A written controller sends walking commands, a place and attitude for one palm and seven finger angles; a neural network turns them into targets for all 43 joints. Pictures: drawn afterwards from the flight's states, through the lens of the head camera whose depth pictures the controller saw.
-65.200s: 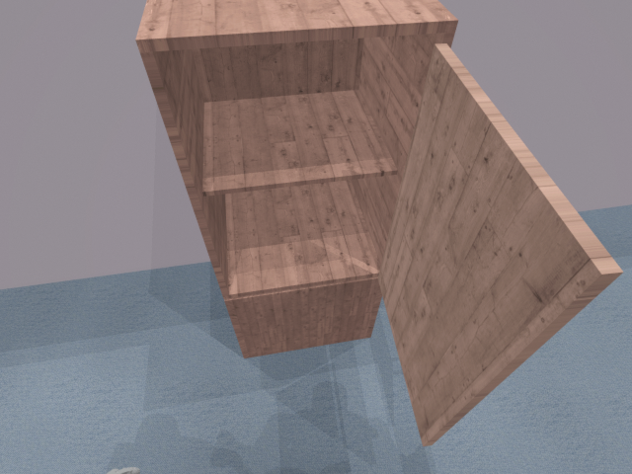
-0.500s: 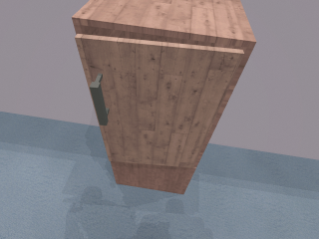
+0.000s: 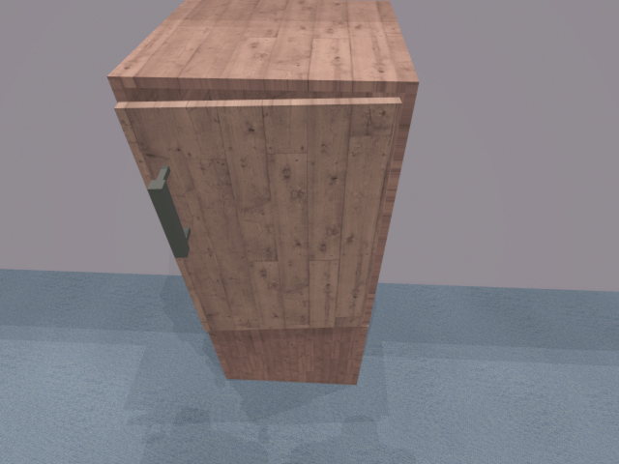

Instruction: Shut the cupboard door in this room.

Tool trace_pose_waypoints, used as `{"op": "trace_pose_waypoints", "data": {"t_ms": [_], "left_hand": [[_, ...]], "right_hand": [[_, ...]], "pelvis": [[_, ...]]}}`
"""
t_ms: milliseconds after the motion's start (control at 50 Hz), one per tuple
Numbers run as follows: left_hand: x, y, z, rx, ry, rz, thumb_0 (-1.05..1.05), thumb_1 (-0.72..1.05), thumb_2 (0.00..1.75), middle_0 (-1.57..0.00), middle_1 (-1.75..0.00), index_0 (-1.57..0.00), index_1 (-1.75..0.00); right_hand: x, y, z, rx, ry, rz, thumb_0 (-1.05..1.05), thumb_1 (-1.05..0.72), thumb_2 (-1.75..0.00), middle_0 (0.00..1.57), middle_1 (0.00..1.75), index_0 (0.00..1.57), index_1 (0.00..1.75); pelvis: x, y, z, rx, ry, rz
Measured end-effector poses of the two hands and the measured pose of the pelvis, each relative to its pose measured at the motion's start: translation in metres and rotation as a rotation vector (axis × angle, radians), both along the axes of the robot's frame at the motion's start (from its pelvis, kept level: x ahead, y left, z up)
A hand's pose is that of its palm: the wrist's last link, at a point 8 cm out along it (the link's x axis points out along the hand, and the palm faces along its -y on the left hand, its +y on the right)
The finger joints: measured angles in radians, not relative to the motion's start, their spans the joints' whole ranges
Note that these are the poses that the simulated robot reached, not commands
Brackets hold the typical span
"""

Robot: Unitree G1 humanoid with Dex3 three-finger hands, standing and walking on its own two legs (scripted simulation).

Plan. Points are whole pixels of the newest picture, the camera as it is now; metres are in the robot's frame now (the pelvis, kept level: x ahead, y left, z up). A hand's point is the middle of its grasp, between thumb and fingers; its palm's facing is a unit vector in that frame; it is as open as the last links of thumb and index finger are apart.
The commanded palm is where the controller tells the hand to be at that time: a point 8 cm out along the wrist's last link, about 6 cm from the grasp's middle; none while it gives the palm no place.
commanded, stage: come to a stop and stand still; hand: left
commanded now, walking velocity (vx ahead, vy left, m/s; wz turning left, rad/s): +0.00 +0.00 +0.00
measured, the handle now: (173, 213) +0.47 +0.24 +0.07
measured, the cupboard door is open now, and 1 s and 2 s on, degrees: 5 5 5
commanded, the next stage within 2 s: look again from close up in 0.38 s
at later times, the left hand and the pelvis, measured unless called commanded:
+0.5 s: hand out of the picture -0.03 +0.15 -0.18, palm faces +0.05 -0.99 -0.14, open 7.4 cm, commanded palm none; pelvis -0.02 +0.00 +0.00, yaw +1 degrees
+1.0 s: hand out of the picture -0.05 +0.15 -0.17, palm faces +0.07 -0.99 -0.15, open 7.4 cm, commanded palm none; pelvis +0.00 +0.01 +0.01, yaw +1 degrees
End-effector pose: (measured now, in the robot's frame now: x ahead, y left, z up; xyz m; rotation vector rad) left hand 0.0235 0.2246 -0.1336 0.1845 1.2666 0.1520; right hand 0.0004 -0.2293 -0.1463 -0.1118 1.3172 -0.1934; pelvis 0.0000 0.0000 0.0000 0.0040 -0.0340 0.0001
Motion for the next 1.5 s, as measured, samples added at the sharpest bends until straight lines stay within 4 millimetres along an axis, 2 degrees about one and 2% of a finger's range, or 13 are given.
{"op": "trace_pose_waypoints", "data": {"t_ms": [200, 420, 520, 780, 940, 1060, 1080, 1180, 1240, 1300, 1340, 1400, 1500], "left_hand": [[-0.042, -0.024, -0.009, -0.045, 0.081, 0.027, 0.01, 0.92, 0.90, -0.20, -0.30, -0.20, -0.30], [-0.057, -0.031, -0.020, -0.090, 0.120, 0.051, 0.01, 0.91, 0.90, -0.20, -0.30, -0.20, -0.30], [-0.062, -0.027, -0.015, -0.087, 0.122, 0.070, 0.01, 0.91, 0.90, -0.20, -0.30, -0.20, -0.30], [-0.105, -0.026, -0.008, -0.082, 0.238, 0.119, 0.00, 0.91, 0.90, -0.20, -0.30, -0.20, -0.30], [-0.086, -0.026, -0.007, -0.089, 0.216, 0.100, 0.01, 0.91, 0.90, -0.20, -0.30, -0.20, -0.30], [-0.063, -0.024, -0.006, -0.074, 0.183, 0.078, 0.00, 0.91, 0.90, -0.20, -0.30, -0.20, -0.30], [-0.048, -0.020, -0.002, -0.081, 0.129, 0.118, 0.01, 0.91, 0.90, -0.20, -0.30, -0.20, -0.30], [0.067, 0.024, 0.074, 0.094, -0.480, 0.112, 0.06, 0.99, 0.90, -0.22, -0.32, -0.22, -0.32], [0.136, 0.007, 0.125, 0.068, -0.834, 0.039, 0.05, 0.98, 0.90, -0.24, -0.35, -0.24, -0.35], [0.178, -0.026, 0.152, -0.095, -1.130, -0.028, 0.04, 0.96, 0.90, -0.27, -0.39, -0.27, -0.39], [0.183, -0.045, 0.149, -0.229, -1.253, -0.061, 0.03, 0.95, 0.90, -0.30, -0.42, -0.30, -0.42], [0.166, -0.054, 0.119, -0.304, -1.272, -0.082, 0.01, 0.93, 0.90, -0.36, -0.48, -0.36, -0.48], [0.102, -0.021, 0.073, -0.133, -1.021, 0.004, 0.01, 0.91, 0.90, -0.46, -0.57, -0.45, -0.57]], "right_hand": [[-0.060, 0.003, 0.000, 0.032, 0.143, -0.029, 0.00, -0.91, -0.90, 0.20, 0.30, 0.20, 0.30], [-0.085, 0.025, 0.000, 0.048, 0.200, -0.058, 0.00, -0.91, -0.90, 0.20, 0.30, 0.20, 0.30], [-0.076, 0.034, 0.002, 0.060, 0.198, -0.037, 0.00, -0.91, -0.90, 0.20, 0.30, 0.20, 0.30], [-0.009, 0.020, 0.001, 0.020, 0.065, 0.018, 0.01, -0.93, -0.90, 0.20, 0.30, 0.20, 0.30], [0.004, 0.018, 0.006, 0.010, 0.056, 0.029, 0.01, -0.93, -0.90, 0.20, 0.30, 0.20, 0.30], [0.003, 0.020, 0.005, 0.023, 0.084, 0.034, 0.01, -0.93, -0.90, 0.20, 0.30, 0.20, 0.30], [0.007, 0.019, 0.007, 0.008, 0.058, 0.042, 0.01, -0.93, -0.90, 0.20, 0.30, 0.20, 0.30], [0.053, -0.006, 0.022, -0.068, -0.292, 0.080, 0.02, -0.93, -0.90, 0.20, 0.30, 0.20, 0.30], [0.097, -0.019, 0.029, -0.086, -0.497, 0.116, 0.02, -0.93, -0.90, 0.20, 0.30, 0.20, 0.30], [0.141, -0.028, 0.042, -0.104, -0.664, 0.133, 0.02, -0.92, -0.90, 0.20, 0.30, 0.20, 0.30], [0.167, -0.031, 0.051, -0.114, -0.728, 0.152, 0.01, -0.92, -0.90, 0.20, 0.30, 0.20, 0.30], [0.203, -0.033, 0.063, -0.137, -0.775, 0.213, 0.01, -0.91, -0.90, 0.20, 0.30, 0.20, 0.30], [0.260, -0.024, 0.061, -0.126, -0.828, 0.323, 0.01, -0.91, -0.90, 0.20, 0.30, 0.20, 0.30]], "pelvis": [[-0.013, -0.012, 0.001, -0.007, -0.011, 0.015], [-0.018, -0.006, -0.002, -0.020, -0.005, 0.016], [-0.019, -0.001, 0.001, -0.010, 0.014, 0.018], [-0.011, 0.006, 0.003, -0.011, 0.019, 0.020], [-0.001, 0.007, 0.006, -0.008, 0.025, 0.019], [0.005, 0.006, 0.006, -0.008, 0.029, 0.020], [0.005, 0.006, 0.005, -0.009, 0.023, 0.024], [0.013, 0.002, -0.003, 0.002, 0.016, 0.042], [0.012, 0.005, -0.011, -0.007, 0.031, 0.063], [0.014, 0.003, -0.024, -0.005, 0.095, 0.048], [0.017, -0.003, -0.033, 0.002, 0.133, 0.031], [0.021, -0.014, -0.049, 0.008, 0.169, 0.025], [0.026, -0.023, -0.071, -0.014, 0.204, 0.048]]}}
